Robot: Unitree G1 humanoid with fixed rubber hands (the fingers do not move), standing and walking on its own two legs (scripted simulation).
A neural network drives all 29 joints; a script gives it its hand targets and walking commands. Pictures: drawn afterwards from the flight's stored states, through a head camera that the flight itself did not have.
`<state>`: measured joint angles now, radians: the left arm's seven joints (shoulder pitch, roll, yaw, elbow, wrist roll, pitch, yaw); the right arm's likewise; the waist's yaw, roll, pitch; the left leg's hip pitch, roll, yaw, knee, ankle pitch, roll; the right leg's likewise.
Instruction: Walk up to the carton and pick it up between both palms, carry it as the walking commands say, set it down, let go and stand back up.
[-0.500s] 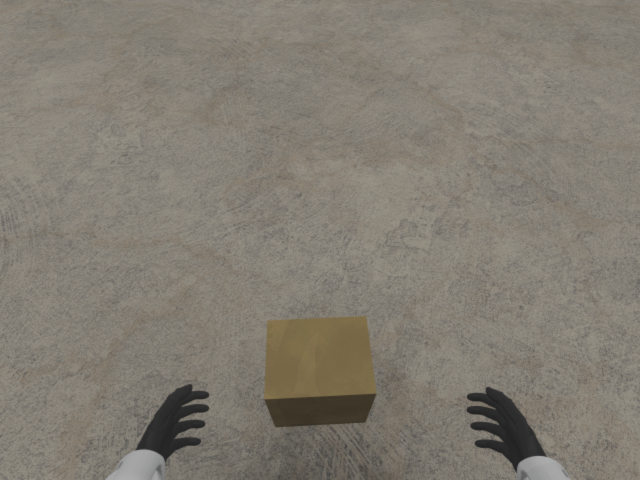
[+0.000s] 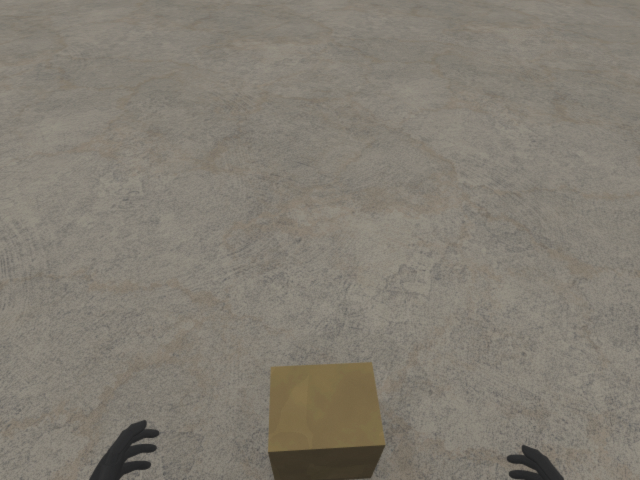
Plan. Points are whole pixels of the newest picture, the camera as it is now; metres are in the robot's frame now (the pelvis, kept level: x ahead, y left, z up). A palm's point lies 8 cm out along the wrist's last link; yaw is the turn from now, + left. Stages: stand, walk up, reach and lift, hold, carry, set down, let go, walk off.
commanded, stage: stand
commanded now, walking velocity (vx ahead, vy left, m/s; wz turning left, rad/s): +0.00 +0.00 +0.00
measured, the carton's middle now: (322, 424) +0.41 +0.01 -0.62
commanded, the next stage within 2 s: none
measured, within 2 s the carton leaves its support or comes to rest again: neither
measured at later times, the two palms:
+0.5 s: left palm out of the picture +0.11 +0.28 -0.09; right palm out of the picture +0.10 -0.30 -0.08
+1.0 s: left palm out of the picture +0.04 +0.29 -0.10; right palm out of the picture +0.04 -0.32 -0.09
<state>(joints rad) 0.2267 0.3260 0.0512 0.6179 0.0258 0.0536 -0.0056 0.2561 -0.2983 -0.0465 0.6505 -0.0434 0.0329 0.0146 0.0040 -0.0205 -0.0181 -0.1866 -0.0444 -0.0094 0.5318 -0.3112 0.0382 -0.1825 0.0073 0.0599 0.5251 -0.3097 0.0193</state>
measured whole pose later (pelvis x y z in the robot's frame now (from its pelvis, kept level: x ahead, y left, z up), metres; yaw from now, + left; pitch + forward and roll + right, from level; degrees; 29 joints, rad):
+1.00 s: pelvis -0.03 -0.02 +0.01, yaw +0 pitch -3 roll +0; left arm 0.22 0.38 -0.01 1.00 0.02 -0.02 0.00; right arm 0.20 -0.37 0.01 1.03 -0.02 -0.02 0.00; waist 0.00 -0.02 -0.03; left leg -0.16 -0.02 -0.03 0.40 -0.20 0.01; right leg -0.15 0.02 0.05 0.39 -0.19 0.00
